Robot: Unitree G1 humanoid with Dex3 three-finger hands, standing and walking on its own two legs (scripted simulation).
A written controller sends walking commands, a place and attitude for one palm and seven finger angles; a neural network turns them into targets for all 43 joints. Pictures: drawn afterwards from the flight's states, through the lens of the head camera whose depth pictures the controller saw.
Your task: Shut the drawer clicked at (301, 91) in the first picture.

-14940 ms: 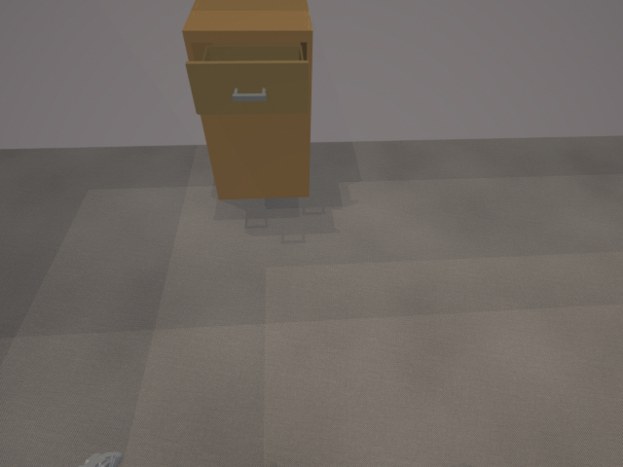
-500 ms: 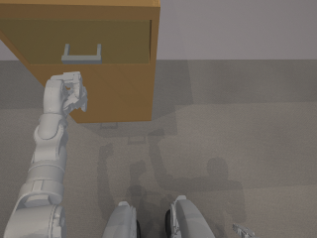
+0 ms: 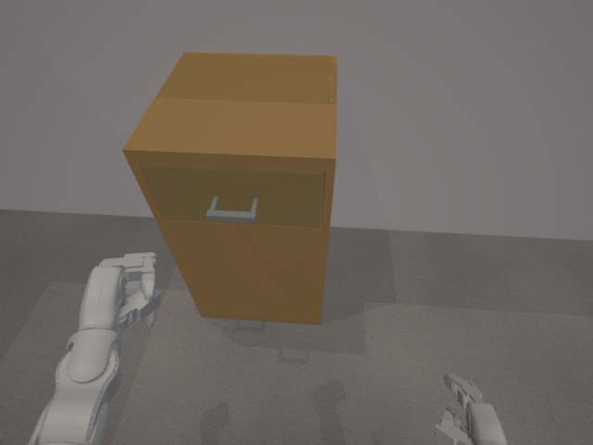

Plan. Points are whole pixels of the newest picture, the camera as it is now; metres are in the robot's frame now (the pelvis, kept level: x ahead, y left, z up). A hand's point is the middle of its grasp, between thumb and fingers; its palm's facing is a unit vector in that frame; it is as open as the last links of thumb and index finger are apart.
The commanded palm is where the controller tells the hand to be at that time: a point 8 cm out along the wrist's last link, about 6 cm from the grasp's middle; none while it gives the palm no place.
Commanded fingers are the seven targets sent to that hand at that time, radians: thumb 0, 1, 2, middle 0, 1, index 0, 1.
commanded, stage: draw the hand back to the body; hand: left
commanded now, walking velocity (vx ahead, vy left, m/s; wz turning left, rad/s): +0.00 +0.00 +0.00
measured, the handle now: (233, 209) +0.60 +0.18 -0.11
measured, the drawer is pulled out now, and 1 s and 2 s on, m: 0.00 0.00 0.00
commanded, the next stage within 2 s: step back with the hand held close in 0.64 s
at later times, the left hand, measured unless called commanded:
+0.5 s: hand (18, 340) +0.18 +0.24 +0.19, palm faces +0.41 -0.81 -0.41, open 3.2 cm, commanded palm +0.13 +0.28 +0.20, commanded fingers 0.00 0.90 0.90 -1.40 -1.60 -1.40 -1.60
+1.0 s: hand (29, 347) +0.18 +0.24 +0.18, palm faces +0.34 -0.81 -0.47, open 3.2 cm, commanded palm +0.11 +0.28 +0.20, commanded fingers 0.00 0.90 0.90 -1.40 -1.60 -1.40 -1.60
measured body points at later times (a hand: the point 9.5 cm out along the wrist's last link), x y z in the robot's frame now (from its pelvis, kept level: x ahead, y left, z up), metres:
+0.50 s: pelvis +0.01 +0.00 +0.02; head -0.02 -0.03 +0.47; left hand +0.15 +0.28 +0.21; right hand +0.20 -0.21 -0.05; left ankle -0.03 +0.09 -0.72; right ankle -0.01 -0.10 -0.72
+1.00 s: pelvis -0.02 +0.00 +0.03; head +0.00 -0.02 +0.48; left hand +0.15 +0.28 +0.20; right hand +0.15 -0.24 -0.06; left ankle -0.03 +0.09 -0.72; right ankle -0.01 -0.10 -0.72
